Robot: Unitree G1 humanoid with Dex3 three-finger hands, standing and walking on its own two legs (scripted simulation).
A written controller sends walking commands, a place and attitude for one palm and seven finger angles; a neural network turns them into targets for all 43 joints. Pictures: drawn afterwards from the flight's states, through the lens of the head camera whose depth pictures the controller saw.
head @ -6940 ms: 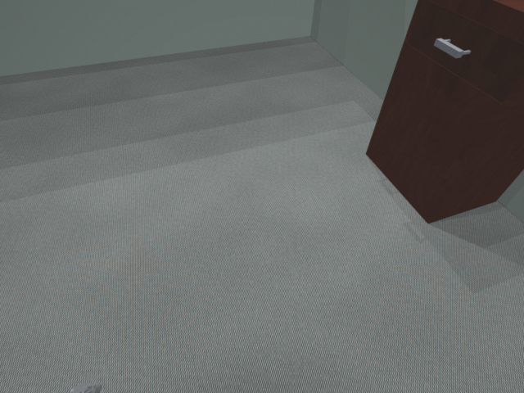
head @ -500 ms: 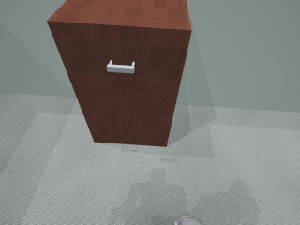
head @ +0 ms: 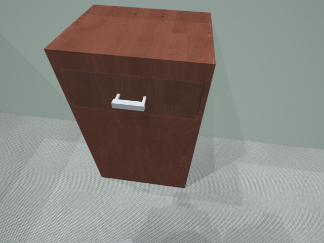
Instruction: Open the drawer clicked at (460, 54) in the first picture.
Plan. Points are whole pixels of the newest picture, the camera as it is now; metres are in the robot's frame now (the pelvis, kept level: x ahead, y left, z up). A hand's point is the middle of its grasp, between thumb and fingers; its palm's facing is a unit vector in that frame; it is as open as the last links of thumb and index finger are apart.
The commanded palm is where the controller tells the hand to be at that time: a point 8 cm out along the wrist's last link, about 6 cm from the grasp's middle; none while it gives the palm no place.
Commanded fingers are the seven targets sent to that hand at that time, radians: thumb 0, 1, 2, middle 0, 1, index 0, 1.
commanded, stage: come to a stop and stand still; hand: left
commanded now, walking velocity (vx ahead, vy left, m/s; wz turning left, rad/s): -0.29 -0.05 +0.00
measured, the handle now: (129, 101) +0.59 +0.17 -0.02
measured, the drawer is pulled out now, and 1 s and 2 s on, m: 0.00 0.00 0.00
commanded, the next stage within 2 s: look again from close up in 1.42 s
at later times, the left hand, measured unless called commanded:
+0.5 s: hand out of the picture +0.06 +0.18 -0.17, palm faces +0.01 -0.95 -0.30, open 7.4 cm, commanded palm none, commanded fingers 0.00 0.90 0.90 -0.20 -0.30 -0.20 -0.30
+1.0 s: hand out of the picture +0.01 +0.18 -0.18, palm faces +0.06 -0.98 -0.20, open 7.3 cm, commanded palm none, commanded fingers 0.00 0.90 0.90 -0.20 -0.30 -0.20 -0.30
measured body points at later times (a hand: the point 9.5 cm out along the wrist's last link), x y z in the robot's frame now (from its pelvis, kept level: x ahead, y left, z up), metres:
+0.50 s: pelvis +0.00 -0.03 -0.01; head +0.02 -0.05 +0.43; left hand +0.06 +0.23 -0.15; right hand +0.06 -0.27 -0.18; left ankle +0.09 +0.12 -0.73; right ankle +0.00 -0.14 -0.74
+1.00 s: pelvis +0.01 -0.01 +0.00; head +0.04 +0.00 +0.45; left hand +0.01 +0.23 -0.16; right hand +0.04 -0.24 -0.15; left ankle -0.03 +0.11 -0.74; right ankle +0.00 -0.14 -0.74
